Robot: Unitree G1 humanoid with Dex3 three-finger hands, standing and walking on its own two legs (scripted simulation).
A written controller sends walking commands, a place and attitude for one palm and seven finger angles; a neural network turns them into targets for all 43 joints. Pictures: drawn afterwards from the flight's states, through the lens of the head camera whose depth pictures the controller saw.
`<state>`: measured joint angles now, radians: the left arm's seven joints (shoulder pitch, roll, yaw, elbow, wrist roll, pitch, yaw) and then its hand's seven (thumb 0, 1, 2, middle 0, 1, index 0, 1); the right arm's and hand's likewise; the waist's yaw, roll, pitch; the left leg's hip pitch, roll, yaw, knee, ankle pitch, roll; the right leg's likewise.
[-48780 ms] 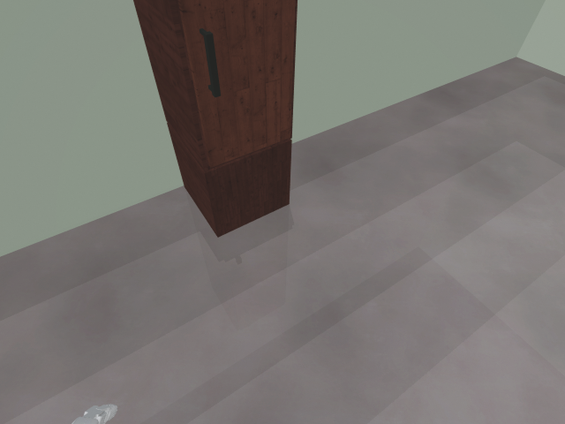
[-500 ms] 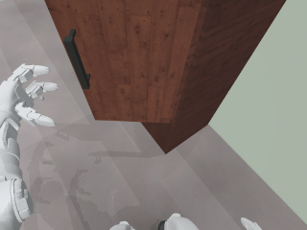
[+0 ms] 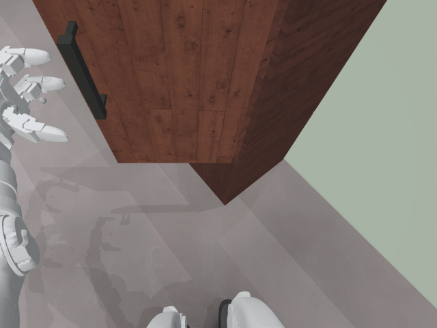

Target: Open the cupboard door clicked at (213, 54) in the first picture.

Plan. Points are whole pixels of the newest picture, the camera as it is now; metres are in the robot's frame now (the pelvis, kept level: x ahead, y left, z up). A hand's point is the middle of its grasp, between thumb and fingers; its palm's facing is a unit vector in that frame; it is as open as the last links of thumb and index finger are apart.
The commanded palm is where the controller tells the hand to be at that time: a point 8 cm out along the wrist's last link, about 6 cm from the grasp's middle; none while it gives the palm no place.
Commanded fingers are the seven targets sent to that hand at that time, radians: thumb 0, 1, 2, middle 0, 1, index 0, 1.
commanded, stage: move the hooked fingers beside the handle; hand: left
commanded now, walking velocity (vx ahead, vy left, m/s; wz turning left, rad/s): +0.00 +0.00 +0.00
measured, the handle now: (88, 76) +0.54 +0.21 +0.08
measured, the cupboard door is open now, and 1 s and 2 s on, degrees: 53 53 52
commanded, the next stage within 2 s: slide the fingers in behind the handle in 1.06 s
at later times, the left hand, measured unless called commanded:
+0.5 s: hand (44, 88) +0.51 +0.27 +0.08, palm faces -0.02 -1.00 -0.01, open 14.0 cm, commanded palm +0.49 +0.32 +0.08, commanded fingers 0.00 -0.50 0.30 -0.30 -1.20 -0.30 -1.20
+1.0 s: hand (45, 96) +0.50 +0.27 +0.08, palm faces -0.03 -1.00 +0.00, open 14.0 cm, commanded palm +0.48 +0.31 +0.08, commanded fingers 0.00 -0.50 0.30 -0.30 -1.20 -0.30 -1.20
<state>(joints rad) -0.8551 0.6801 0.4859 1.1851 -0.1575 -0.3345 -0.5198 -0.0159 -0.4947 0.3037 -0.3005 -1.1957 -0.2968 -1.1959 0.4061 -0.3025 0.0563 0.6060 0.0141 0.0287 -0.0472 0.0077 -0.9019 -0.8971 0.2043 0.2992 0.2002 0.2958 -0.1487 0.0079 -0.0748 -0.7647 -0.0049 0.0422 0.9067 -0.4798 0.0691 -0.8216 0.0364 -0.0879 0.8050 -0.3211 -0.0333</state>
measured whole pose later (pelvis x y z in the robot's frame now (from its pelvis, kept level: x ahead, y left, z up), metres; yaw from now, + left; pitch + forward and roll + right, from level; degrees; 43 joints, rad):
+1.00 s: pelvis +0.00 +0.01 -0.01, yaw +0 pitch +21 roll -5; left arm -0.92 0.71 0.47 1.23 -0.12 -0.32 -0.49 -0.02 -0.50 0.30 -0.30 -1.20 -0.30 -1.20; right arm 0.39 -0.29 0.07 0.57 0.00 0.10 -0.02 0.00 -0.90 -0.90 0.20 0.30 0.20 0.30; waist -0.17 0.02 -0.08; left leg -0.82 0.00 0.02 0.96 -0.51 0.08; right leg -0.86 0.04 -0.10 0.82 -0.33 -0.03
